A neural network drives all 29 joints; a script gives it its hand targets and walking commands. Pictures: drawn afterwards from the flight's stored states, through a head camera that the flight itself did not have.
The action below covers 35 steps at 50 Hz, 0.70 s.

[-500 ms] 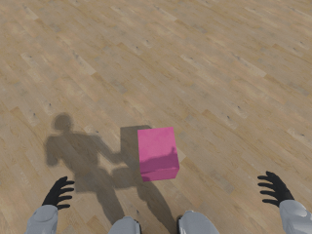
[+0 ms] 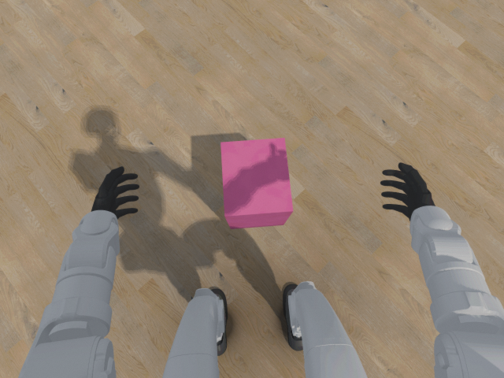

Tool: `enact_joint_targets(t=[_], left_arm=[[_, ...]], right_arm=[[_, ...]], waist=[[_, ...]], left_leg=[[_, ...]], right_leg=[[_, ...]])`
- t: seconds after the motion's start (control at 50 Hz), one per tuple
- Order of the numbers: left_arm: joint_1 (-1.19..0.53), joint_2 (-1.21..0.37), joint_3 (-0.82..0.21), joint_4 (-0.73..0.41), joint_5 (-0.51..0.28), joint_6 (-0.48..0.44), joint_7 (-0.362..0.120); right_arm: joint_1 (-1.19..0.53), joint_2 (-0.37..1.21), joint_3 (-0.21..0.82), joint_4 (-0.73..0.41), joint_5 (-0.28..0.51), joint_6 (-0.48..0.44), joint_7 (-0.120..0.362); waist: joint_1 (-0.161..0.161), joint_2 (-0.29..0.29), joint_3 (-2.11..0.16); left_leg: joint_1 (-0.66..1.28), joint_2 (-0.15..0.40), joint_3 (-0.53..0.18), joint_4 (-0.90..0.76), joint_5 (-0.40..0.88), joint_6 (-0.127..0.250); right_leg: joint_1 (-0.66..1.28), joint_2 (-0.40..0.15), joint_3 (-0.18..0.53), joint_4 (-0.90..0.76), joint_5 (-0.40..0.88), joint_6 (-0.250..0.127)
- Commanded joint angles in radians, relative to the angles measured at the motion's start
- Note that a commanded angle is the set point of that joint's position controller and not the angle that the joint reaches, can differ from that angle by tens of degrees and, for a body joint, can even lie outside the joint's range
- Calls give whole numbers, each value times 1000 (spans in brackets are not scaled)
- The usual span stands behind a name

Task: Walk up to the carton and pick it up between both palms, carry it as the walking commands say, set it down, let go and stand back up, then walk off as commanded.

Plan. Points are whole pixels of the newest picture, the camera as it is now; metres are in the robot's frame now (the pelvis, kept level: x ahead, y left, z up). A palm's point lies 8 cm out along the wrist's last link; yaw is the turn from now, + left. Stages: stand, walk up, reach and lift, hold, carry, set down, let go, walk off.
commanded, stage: reach and lift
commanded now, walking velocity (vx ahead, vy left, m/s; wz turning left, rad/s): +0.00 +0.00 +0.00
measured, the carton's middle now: (255, 187) +0.52 -0.02 -0.58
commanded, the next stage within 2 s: none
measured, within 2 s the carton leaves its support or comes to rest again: neither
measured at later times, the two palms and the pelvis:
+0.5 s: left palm (142, 157) +0.47 +0.20 -0.14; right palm (362, 143) +0.47 -0.22 -0.14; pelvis +0.00 +0.00 -0.03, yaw +0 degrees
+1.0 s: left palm (161, 148) +0.51 +0.18 -0.19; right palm (340, 135) +0.51 -0.20 -0.19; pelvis -0.01 +0.00 -0.07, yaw +0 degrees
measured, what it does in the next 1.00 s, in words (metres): lowers itself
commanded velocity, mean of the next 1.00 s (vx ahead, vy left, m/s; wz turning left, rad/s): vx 0.00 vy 0.00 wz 0.00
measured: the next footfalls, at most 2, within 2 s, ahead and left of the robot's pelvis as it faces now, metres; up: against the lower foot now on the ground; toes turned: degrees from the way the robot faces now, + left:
none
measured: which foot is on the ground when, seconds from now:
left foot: down 0.00-1.00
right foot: down 0.00-1.00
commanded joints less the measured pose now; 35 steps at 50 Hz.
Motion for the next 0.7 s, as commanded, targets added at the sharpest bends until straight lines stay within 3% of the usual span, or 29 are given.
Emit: enact_joint_targets(t=[0.0, 0.14, 0.36, 0.62, 0.68], left_arm=[[-214, 146, 45, -76, -5, -24, 0], [-374, 137, 66, -34, -13, -44, -1], [-567, 78, 128, 2, 28, -107, 20], [-846, 27, 199, 30, 72, -130, 39], [-846, 12, 221, 37, 93, -129, 35]], right_arm=[[-203, -124, -32, -86, 1, -16, -20], [-368, -104, -54, -37, -13, -30, -43], [-611, -66, -109, 53, -56, -99, -28], [-922, -58, -188, 75, -117, -114, -12], [-922, -44, -210, 93, -144, -110, -8]], waist=[[9, -32, -630], [13, -20, -775], [17, -1, -973], [33, -24, -1160], [32, -24, -1182]], left_leg=[[240, -78, 42, -73, 101, -6], [178, -88, 49, -31, 196, -8], [117, -99, 44, 29, 366, -21], [52, -111, 56, 68, 424, -33], [52, -113, 57, 71, 463, -31]], right_leg=[[233, 67, -56, -96, 140, 31], [184, 76, -55, -52, 231, 39], [72, 88, -64, 4, 376, 34], [12, 97, -74, 30, 458, 30], [3, 99, -77, 37, 497, 33]])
